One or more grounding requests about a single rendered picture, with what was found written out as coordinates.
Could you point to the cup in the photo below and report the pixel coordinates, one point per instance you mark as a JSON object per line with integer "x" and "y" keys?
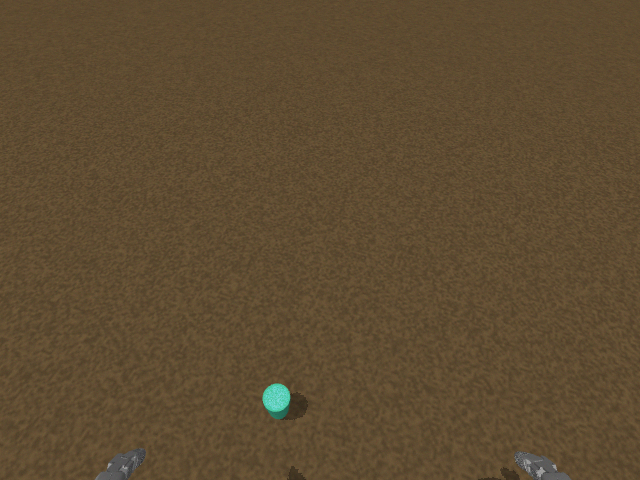
{"x": 276, "y": 400}

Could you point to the right robot hand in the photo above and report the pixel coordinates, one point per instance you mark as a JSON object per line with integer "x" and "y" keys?
{"x": 540, "y": 468}

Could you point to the left robot hand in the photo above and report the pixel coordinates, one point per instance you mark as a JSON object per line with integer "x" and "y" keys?
{"x": 122, "y": 466}

